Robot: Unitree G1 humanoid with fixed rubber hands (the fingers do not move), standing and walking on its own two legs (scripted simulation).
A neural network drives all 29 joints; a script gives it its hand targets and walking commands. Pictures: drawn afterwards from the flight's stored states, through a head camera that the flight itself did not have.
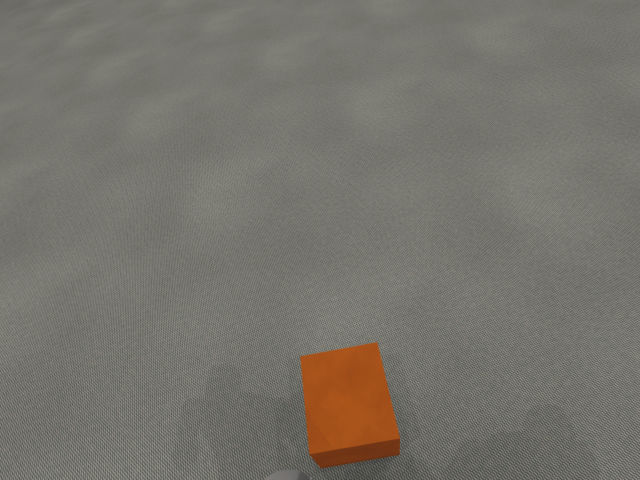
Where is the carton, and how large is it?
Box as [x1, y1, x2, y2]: [300, 342, 399, 467]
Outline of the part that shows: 376,342 300,356 309,454 320,467 399,454 399,436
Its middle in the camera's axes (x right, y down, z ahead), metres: +0.08 +0.47 +1.11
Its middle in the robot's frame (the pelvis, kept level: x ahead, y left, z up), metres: +0.43 +0.05 -0.68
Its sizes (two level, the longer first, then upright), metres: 0.259 0.229 0.193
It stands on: the floor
